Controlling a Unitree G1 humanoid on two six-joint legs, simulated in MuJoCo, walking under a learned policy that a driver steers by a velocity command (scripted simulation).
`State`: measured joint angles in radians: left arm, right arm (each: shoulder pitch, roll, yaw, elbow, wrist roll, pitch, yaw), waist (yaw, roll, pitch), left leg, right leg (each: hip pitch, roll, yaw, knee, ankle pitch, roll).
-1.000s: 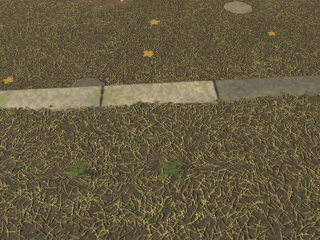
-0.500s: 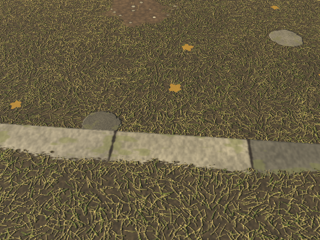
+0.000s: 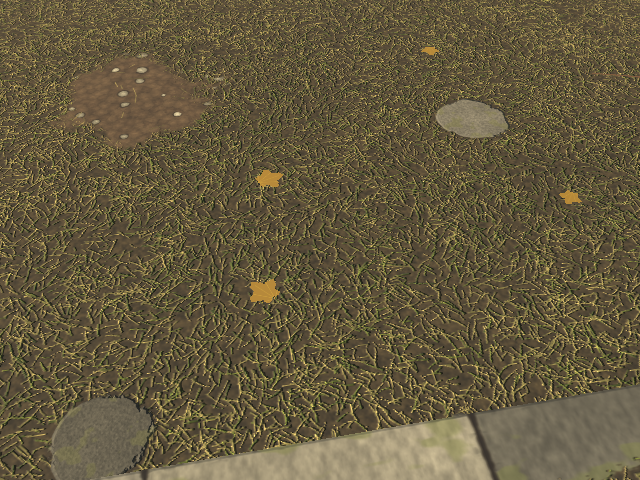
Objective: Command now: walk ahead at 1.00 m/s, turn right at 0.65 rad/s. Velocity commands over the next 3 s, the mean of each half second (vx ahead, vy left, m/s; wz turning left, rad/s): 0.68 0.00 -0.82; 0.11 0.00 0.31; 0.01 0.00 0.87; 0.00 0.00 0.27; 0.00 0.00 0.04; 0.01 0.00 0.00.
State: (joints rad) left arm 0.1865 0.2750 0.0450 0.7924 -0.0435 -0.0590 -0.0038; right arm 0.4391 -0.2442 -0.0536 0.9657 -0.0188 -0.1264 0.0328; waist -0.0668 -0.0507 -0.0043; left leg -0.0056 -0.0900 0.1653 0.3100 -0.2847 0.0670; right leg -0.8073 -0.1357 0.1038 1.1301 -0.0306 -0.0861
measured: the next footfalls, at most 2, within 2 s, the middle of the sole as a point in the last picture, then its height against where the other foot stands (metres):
right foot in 0.22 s outside the picture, level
left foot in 0.60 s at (305, 458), level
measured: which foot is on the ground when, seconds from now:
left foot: down 0.00-0.22, up 0.24-0.58, down 0.60-1.00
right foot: up 0.00-0.20, down 0.22-0.66, up 0.68-0.98, down 1.00-1.00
